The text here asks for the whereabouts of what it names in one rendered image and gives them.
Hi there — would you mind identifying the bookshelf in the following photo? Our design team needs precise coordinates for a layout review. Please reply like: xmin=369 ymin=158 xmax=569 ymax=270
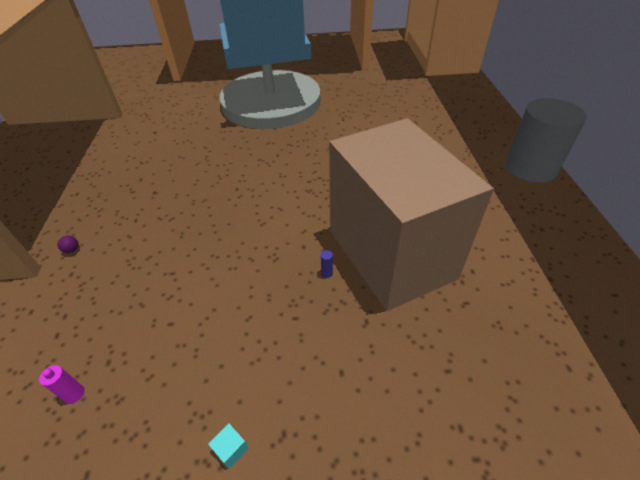
xmin=404 ymin=0 xmax=499 ymax=76

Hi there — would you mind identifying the office chair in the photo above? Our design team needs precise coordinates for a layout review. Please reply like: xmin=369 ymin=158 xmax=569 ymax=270
xmin=220 ymin=0 xmax=320 ymax=129

